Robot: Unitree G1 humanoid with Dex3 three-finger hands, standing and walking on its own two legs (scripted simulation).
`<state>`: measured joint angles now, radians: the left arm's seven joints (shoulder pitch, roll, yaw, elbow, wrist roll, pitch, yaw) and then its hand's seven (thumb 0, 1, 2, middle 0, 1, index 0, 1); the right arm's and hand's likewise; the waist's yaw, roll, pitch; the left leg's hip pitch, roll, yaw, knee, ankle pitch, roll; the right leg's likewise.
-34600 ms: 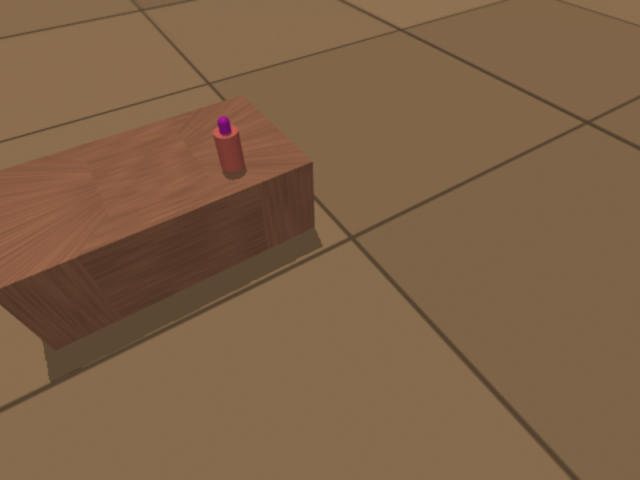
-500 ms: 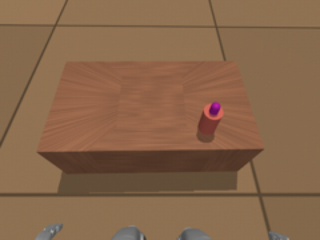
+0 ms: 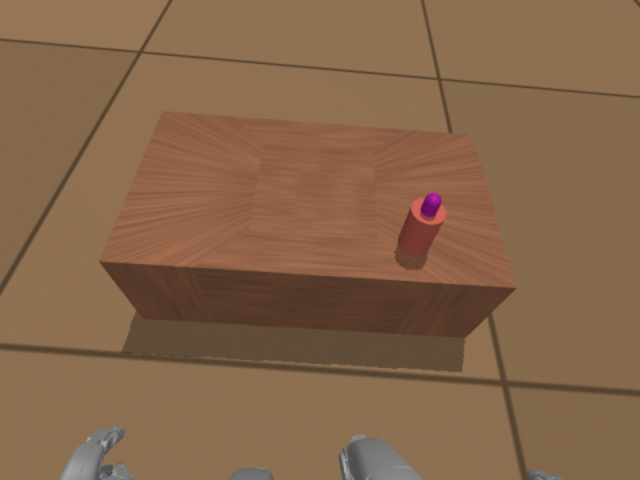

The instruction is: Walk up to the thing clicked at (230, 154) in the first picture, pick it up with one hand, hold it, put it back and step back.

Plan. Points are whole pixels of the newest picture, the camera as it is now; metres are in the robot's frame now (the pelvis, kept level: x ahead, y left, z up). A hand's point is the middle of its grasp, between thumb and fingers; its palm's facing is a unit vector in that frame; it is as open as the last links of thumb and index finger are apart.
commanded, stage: step back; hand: right
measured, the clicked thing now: (423, 221) +0.72 -0.27 -0.31
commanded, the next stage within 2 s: none
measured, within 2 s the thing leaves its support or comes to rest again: neither
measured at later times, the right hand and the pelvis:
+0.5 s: hand out of the picture -0.07 -0.33 -0.15, palm faces +0.03 +0.93 -0.36, open 7.4 cm; pelvis -0.15 -0.05 +0.00, yaw -3 degrees
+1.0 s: hand out of the picture -0.19 -0.34 -0.14, palm faces -0.06 +0.91 -0.41, open 7.4 cm; pelvis -0.33 -0.07 -0.01, yaw -2 degrees
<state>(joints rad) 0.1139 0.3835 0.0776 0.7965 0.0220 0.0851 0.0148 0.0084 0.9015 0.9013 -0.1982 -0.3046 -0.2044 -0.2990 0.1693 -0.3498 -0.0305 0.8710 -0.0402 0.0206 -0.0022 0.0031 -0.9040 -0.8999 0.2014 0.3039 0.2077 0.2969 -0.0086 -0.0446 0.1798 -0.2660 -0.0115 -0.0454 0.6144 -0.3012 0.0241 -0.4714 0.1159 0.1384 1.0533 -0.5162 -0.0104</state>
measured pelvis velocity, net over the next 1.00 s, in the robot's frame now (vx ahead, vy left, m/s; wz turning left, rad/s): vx -0.33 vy -0.07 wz -0.03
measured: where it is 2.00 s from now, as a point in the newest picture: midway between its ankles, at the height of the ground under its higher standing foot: outside the picture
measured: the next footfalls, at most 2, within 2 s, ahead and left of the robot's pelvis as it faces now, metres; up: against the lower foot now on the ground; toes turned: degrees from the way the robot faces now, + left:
right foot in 0.30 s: -0.10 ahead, -0.16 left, +0.00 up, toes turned -1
left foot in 0.68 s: -0.21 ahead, +0.06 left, +0.00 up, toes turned +0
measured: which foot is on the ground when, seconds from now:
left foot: down 0.00-0.34, up 0.36-0.66, down 0.68-1.00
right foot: up 0.00-0.28, down 0.30-0.70, up 0.72-1.00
